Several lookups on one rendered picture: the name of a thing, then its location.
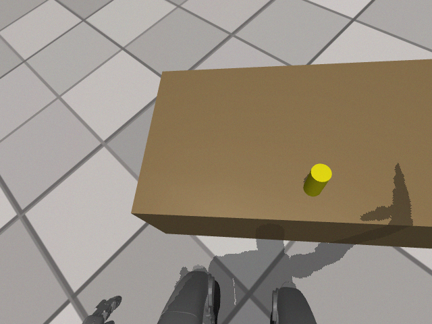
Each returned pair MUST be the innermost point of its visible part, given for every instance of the can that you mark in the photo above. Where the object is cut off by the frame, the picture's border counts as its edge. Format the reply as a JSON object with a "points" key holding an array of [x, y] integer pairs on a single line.
{"points": [[318, 177]]}

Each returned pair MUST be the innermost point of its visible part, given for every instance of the left robot hand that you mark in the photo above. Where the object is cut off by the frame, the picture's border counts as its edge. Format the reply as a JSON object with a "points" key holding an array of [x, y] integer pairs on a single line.
{"points": [[103, 310]]}

